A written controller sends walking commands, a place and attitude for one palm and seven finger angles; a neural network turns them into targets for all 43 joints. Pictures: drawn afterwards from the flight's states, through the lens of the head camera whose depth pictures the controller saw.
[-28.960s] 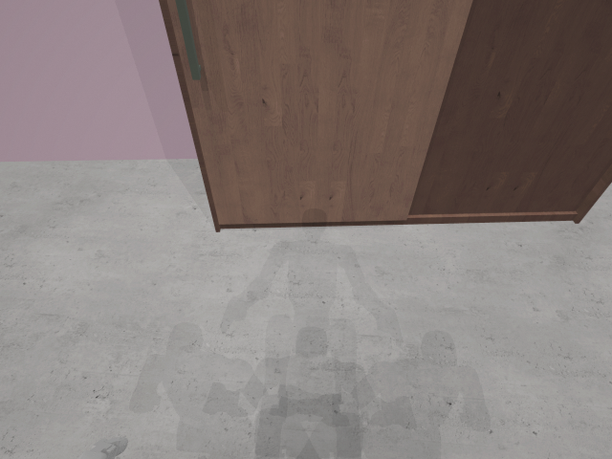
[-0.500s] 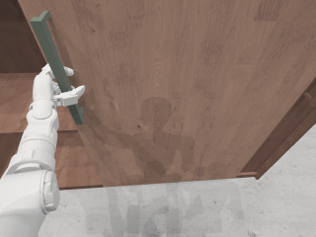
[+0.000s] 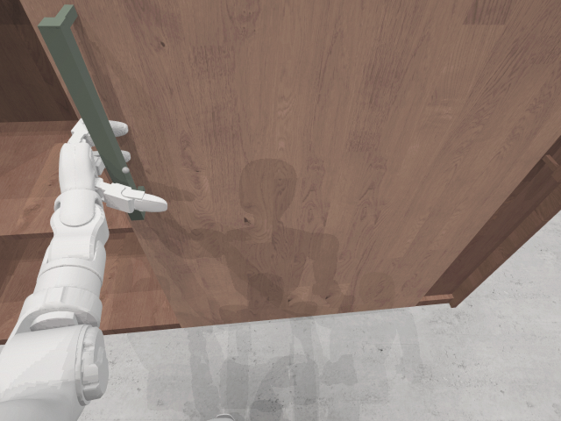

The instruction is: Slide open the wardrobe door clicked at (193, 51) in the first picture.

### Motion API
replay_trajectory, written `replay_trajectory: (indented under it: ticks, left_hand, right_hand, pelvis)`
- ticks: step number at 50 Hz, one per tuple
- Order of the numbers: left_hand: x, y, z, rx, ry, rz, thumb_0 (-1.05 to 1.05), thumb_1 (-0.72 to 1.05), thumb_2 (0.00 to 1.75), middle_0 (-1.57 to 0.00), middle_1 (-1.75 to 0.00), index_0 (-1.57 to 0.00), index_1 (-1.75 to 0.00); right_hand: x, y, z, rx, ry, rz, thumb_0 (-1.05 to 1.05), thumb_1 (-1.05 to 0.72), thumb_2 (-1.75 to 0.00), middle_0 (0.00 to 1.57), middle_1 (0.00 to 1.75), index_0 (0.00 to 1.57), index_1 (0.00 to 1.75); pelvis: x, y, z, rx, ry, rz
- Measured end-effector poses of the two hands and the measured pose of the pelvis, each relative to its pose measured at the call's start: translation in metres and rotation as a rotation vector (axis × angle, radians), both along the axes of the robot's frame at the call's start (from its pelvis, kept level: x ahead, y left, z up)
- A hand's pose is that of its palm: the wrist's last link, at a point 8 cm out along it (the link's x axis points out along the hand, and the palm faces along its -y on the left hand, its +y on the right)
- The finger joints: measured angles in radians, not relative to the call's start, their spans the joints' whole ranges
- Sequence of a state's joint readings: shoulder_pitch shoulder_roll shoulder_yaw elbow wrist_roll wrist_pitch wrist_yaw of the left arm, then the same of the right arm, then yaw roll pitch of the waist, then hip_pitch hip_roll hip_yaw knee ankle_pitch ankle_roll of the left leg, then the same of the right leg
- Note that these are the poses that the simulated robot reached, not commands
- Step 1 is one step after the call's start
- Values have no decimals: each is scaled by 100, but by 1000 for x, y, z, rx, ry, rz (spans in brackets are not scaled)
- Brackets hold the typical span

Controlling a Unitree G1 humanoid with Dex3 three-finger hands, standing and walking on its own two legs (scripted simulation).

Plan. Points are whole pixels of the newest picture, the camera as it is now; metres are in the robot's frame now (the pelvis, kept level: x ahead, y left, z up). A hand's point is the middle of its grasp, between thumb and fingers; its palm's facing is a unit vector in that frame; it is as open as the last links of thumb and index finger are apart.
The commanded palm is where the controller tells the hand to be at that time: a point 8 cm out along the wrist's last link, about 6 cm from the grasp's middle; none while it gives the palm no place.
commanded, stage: slip the hand off the handle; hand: left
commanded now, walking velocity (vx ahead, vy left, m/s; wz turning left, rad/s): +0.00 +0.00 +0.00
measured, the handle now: (109, 133) +0.48 +0.26 +0.15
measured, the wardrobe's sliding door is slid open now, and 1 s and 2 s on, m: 0.66 0.66 0.66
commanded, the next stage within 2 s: draw the hand back to the body in 1.24 s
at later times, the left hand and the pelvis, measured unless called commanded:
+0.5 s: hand (68, 177) +0.42 +0.31 +0.11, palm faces +0.37 -0.91 -0.19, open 14.4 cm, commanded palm +0.39 +0.35 +0.12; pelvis +0.01 +0.00 +0.00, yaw +0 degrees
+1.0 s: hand (51, 217) +0.35 +0.31 +0.11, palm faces +0.37 -0.91 -0.18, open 14.6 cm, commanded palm +0.31 +0.34 +0.12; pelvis +0.02 +0.00 +0.00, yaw +0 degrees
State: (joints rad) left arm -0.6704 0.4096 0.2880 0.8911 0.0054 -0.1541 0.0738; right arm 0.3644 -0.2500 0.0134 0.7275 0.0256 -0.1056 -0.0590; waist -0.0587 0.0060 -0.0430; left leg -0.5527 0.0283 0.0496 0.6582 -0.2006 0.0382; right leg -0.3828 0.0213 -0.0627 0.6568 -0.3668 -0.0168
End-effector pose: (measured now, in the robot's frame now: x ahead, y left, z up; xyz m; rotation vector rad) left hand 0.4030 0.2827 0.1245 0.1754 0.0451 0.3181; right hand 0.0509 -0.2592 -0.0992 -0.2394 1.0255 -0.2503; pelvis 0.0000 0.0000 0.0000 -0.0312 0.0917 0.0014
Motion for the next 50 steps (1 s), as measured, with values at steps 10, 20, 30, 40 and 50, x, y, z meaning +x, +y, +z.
replay_trajectory:
  ticks: [10,20,30,40,50]
  left_hand:
    - [1,10,0,-11,11,-10,-1,-54,20,-33,-120,-38,-123]
    - [-14,53,-2,1,24,79,-1,-54,20,-29,-117,-34,-120]
    - [-19,81,0,-11,44,50,-1,-54,20,-26,-115,-27,-116]
    - [-36,65,-12,-31,15,-3,-1,-54,20,-26,-115,-25,-115]
    - [-89,71,-6,10,-21,61,-1,-54,20,-26,-115,-25,-115]
  right_hand:
    - [34,4,6,-3,-71,22,1,-90,-90,20,30,20,30]
    - [37,-6,9,-29,-46,17,1,-90,-90,20,30,20,30]
    - [26,-14,6,-60,30,8,1,-90,-90,20,30,20,30]
    - [41,-5,8,-27,-38,-9,1,-90,-90,20,30,20,30]
    - [91,16,18,8,-194,78,1,-90,-90,20,30,20,30]
  pelvis:
    - [5,1,0,3,7,-7]
    - [11,-3,0,0,17,-5]
    - [15,-3,-1,-9,32,14]
    - [24,4,1,-3,29,-13]
    - [22,4,1,-3,-7,-1]
